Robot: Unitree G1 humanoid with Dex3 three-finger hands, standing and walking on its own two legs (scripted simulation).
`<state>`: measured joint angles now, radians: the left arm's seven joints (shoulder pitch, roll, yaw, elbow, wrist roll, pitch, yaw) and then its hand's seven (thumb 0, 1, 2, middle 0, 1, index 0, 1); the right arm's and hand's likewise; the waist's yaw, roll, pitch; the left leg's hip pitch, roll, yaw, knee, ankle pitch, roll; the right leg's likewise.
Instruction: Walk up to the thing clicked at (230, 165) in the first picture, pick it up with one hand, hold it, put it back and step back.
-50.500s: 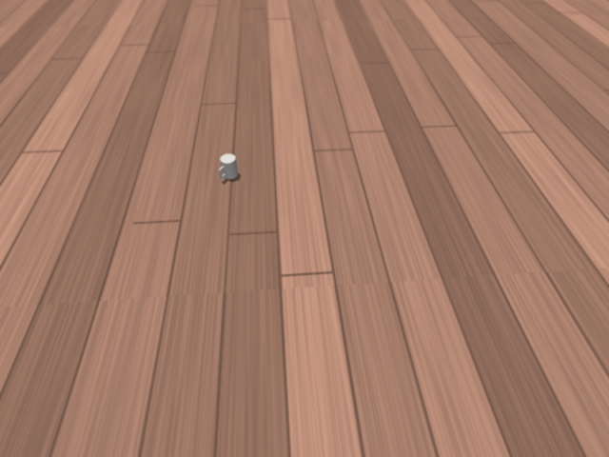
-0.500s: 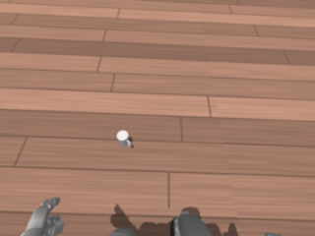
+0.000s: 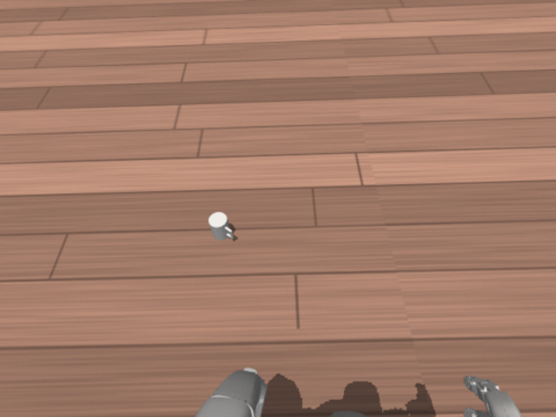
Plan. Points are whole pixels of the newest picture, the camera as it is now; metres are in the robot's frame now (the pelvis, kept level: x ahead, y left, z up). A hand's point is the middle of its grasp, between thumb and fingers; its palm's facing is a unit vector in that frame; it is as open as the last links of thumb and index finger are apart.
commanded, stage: step back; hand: left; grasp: from above
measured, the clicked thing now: (222, 228) +0.84 +0.29 -0.71
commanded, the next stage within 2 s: stand in 1.64 s
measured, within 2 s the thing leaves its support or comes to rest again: neither
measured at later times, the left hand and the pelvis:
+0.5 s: hand out of the picture -0.09 +0.27 -0.15, palm faces +0.03 -0.91 -0.41, open 7.4 cm; pelvis -0.18 -0.01 +0.00, yaw +1 degrees
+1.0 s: hand out of the picture -0.19 +0.28 -0.14, palm faces +0.05 -0.92 -0.39, open 7.4 cm; pelvis -0.23 -0.01 +0.01, yaw +3 degrees
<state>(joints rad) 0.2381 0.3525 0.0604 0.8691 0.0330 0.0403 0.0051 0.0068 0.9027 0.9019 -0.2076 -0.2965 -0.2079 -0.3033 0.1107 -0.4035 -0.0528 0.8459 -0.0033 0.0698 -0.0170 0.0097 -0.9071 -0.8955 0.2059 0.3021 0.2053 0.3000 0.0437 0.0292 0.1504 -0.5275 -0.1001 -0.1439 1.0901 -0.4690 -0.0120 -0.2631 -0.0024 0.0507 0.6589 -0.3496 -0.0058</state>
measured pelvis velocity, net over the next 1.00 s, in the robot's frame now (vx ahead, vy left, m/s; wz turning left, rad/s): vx -0.23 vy -0.01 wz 0.05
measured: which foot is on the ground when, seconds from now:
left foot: up 0.00-0.18, down 0.20-0.54, up 0.56-0.76, down 0.78-1.00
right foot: down 0.00-0.22, up 0.24-0.50, down 0.52-1.00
